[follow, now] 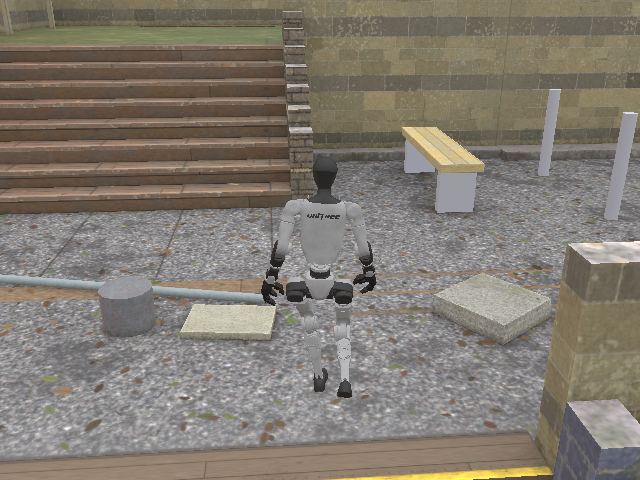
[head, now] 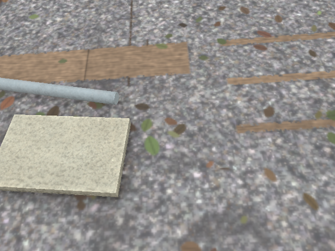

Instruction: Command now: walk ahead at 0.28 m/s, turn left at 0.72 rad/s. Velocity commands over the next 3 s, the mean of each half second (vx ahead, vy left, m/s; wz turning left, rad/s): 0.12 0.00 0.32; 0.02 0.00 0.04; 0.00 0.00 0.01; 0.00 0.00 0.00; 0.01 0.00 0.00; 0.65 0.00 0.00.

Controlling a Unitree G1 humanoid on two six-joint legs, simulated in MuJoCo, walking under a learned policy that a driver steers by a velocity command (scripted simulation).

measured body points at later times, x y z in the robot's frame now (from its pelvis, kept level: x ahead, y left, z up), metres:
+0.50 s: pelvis +0.15 -0.10 +0.04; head +0.17 -0.12 +0.49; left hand +0.25 +0.15 -0.06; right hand +0.30 -0.35 -0.08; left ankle +0.09 +0.01 -0.65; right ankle +0.23 -0.19 -0.69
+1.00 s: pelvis +0.15 -0.10 +0.04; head +0.15 -0.10 +0.49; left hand +0.20 +0.16 -0.08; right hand +0.26 -0.33 -0.09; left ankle +0.10 +0.01 -0.69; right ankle +0.23 -0.19 -0.69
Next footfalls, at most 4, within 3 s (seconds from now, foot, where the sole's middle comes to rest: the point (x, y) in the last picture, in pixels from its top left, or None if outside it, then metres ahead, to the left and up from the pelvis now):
0.32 right None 0.27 -0.18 -0.73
0.64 left None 0.14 0.01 -0.73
2.78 right None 0.37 -0.21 -0.73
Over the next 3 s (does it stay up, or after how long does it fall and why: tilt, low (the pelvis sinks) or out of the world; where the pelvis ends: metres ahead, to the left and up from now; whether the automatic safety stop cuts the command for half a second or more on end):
stays up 0.40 -0.13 0.05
